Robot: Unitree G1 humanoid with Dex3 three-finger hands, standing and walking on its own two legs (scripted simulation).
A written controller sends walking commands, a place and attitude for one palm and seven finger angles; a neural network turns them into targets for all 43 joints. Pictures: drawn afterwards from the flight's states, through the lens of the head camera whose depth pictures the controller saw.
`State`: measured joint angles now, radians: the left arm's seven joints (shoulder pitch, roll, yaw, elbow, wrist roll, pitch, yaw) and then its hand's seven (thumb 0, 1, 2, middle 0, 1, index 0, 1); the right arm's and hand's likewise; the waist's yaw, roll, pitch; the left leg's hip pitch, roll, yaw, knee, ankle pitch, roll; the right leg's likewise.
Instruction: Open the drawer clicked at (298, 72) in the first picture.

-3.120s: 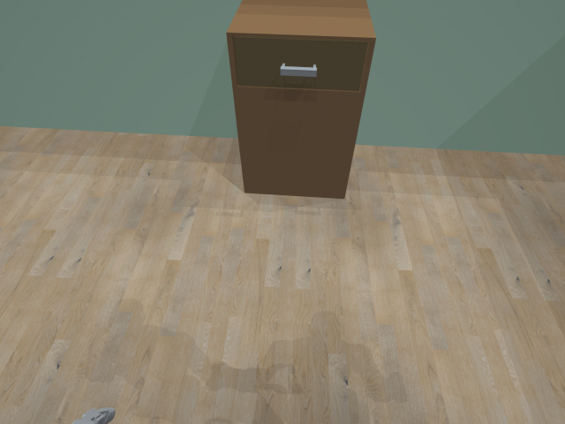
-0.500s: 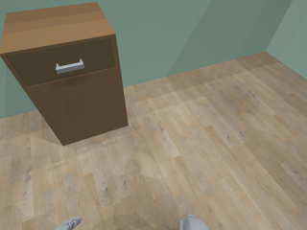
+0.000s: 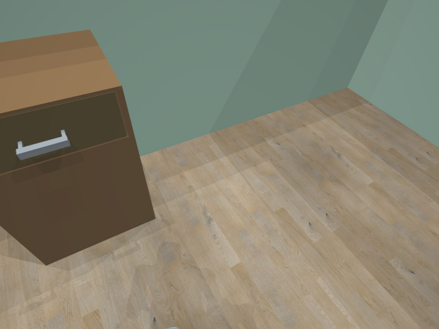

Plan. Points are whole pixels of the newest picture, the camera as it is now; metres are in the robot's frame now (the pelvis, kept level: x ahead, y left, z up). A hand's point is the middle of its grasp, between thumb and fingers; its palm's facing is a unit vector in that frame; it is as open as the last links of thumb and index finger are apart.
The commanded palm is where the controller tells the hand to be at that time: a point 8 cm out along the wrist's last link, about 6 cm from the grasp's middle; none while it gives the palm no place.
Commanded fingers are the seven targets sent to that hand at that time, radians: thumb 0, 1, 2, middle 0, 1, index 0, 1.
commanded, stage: turn to face it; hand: left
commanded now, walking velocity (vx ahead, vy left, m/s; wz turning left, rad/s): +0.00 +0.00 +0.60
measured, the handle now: (43, 143) +0.60 +0.53 -0.08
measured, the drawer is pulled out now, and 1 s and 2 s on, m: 0.00 0.00 0.00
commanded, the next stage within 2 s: take the last steps up to it in 0.74 s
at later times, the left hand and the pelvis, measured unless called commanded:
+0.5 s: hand out of the picture +0.08 +0.20 -0.15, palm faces +0.30 -0.91 -0.28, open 7.4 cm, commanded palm none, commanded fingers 0.00 0.90 0.90 -0.20 -0.30 -0.20 -0.30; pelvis +0.03 -0.03 +0.00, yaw +15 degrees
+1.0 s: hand out of the picture -0.08 +0.18 -0.17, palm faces +0.51 -0.83 -0.22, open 7.4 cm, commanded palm none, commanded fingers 0.00 0.90 0.90 -0.20 -0.30 -0.20 -0.30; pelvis +0.01 -0.01 +0.01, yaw +28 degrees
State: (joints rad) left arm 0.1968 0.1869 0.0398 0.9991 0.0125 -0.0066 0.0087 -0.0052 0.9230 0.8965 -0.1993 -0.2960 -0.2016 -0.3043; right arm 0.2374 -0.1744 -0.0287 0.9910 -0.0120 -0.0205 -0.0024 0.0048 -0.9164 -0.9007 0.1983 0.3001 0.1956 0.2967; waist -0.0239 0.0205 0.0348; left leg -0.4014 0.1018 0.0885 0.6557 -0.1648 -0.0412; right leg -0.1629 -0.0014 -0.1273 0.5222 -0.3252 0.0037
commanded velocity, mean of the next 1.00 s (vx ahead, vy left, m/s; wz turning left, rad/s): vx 0.05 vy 0.00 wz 0.39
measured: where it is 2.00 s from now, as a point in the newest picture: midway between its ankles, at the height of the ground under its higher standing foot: outside the picture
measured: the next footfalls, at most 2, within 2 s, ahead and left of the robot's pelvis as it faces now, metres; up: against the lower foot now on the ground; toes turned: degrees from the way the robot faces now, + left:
right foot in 0.50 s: +0.12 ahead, -0.14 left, +0.00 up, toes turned +14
left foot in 0.88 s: -0.03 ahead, +0.09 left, +0.00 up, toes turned +31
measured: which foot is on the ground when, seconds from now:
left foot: down 0.00-0.50, up 0.52-0.86, down 0.88-1.00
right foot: down 0.00-0.02, up 0.04-0.48, down 0.50-0.88, up 0.90-1.00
